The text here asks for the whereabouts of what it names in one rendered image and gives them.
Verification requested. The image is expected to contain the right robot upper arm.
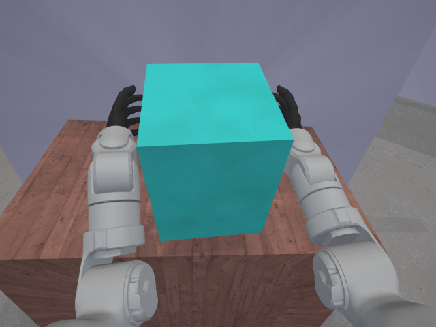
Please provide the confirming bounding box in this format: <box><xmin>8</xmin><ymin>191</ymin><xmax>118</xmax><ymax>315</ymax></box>
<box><xmin>313</xmin><ymin>240</ymin><xmax>436</xmax><ymax>327</ymax></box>

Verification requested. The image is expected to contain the pedestal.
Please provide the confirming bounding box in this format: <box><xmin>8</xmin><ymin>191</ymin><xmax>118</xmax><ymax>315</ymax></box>
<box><xmin>0</xmin><ymin>120</ymin><xmax>387</xmax><ymax>327</ymax></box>

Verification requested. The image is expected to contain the carton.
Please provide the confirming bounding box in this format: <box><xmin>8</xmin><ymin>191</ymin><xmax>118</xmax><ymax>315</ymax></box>
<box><xmin>136</xmin><ymin>63</ymin><xmax>294</xmax><ymax>242</ymax></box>

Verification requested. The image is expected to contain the robot right forearm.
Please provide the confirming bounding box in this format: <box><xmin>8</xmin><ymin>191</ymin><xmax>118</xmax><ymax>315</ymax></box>
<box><xmin>283</xmin><ymin>128</ymin><xmax>399</xmax><ymax>289</ymax></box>

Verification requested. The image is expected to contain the left robot upper arm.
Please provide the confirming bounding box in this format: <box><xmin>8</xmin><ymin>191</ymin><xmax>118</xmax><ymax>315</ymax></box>
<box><xmin>46</xmin><ymin>260</ymin><xmax>158</xmax><ymax>327</ymax></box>

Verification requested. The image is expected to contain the robot right hand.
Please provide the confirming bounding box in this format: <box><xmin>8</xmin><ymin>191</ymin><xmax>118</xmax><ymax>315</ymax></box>
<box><xmin>272</xmin><ymin>85</ymin><xmax>302</xmax><ymax>129</ymax></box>

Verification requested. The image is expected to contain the robot left forearm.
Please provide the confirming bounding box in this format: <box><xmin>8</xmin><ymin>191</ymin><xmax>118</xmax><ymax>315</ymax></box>
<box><xmin>75</xmin><ymin>126</ymin><xmax>145</xmax><ymax>311</ymax></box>

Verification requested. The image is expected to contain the robot left hand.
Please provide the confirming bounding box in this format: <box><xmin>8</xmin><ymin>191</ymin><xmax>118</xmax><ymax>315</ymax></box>
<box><xmin>106</xmin><ymin>85</ymin><xmax>143</xmax><ymax>136</ymax></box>

